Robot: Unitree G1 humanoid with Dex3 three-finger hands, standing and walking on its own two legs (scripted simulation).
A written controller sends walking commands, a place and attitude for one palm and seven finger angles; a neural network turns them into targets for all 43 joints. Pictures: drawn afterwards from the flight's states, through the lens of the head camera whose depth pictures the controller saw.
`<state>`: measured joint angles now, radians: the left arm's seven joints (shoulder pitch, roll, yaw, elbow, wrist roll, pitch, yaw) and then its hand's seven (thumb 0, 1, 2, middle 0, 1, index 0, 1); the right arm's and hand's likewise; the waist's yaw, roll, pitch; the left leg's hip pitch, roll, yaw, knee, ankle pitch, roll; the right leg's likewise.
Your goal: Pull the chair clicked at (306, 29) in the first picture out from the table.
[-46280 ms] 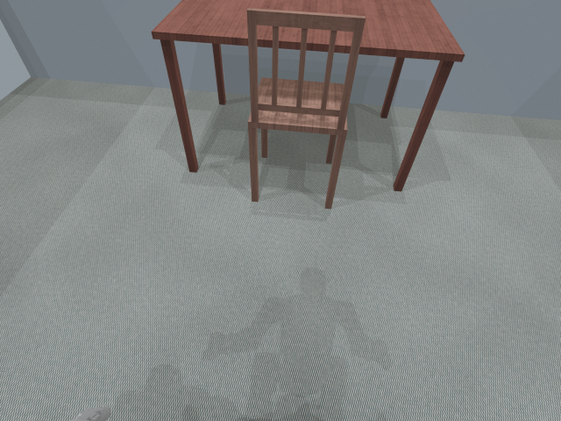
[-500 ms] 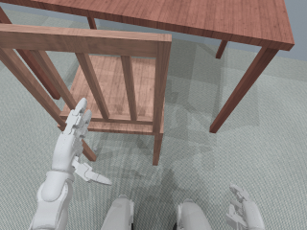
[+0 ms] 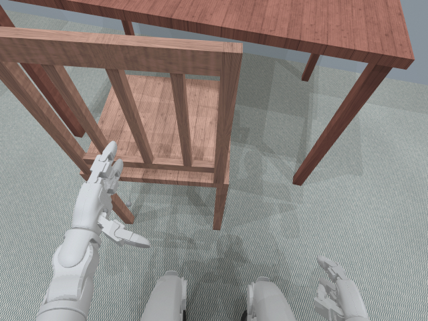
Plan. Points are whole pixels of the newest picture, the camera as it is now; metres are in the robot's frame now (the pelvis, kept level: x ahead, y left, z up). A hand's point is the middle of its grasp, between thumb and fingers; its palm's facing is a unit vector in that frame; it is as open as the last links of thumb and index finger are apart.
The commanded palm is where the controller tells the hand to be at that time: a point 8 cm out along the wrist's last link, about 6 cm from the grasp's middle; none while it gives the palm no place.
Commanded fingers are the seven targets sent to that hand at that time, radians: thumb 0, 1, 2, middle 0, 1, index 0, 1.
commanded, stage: aim the fingers beside a spindle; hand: left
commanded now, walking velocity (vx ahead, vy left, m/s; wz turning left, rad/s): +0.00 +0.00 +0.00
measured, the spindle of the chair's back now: (135, 123) +0.47 +0.17 +0.04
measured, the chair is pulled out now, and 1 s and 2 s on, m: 0.15 0.15 0.15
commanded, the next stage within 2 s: push the fingers through the gap in 0.52 s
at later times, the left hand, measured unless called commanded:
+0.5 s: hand (135, 205) +0.30 +0.14 +0.05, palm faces -0.12 -0.99 -0.05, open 16.9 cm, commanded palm +0.30 +0.22 +0.04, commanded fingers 0.00 -0.50 0.30 -0.06 -0.08 -0.06 -0.08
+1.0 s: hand (134, 186) +0.35 +0.16 +0.01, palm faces -0.08 -1.00 -0.05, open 16.9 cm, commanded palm +0.33 +0.21 +0.03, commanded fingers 0.00 -0.50 0.30 -0.06 -0.08 -0.06 -0.08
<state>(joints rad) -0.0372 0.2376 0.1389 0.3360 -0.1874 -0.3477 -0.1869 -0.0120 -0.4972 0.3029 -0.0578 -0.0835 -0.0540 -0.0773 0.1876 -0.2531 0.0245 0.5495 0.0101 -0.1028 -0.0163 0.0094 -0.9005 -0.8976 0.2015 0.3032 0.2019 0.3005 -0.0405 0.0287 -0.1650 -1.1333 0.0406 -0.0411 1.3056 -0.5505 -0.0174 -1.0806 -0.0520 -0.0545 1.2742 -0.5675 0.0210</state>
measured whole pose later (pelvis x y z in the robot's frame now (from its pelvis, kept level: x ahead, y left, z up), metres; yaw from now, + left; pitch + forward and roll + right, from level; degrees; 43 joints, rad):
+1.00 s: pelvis +0.00 +0.00 +0.00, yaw +0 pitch +22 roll -3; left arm -0.17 0.26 0.16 0.37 -0.17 -0.33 -0.19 -0.01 -0.50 0.30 -0.06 -0.08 -0.05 -0.08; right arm 0.17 -0.25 0.02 0.57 0.00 -0.09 -0.02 0.01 -0.90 -0.90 0.20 0.30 0.20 0.30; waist -0.06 0.03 -0.15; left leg -1.17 0.04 -0.04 1.33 -0.55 -0.01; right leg -1.11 -0.05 -0.05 1.29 -0.56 0.03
